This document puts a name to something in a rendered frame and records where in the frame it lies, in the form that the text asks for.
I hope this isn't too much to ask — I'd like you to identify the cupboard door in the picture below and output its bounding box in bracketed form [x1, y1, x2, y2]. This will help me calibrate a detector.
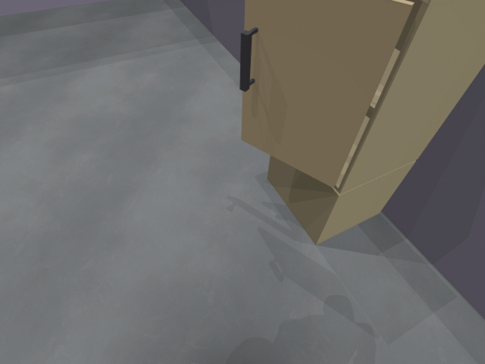
[241, 0, 414, 188]

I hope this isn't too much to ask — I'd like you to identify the handle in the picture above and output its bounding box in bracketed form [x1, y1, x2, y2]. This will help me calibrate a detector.
[240, 27, 258, 92]

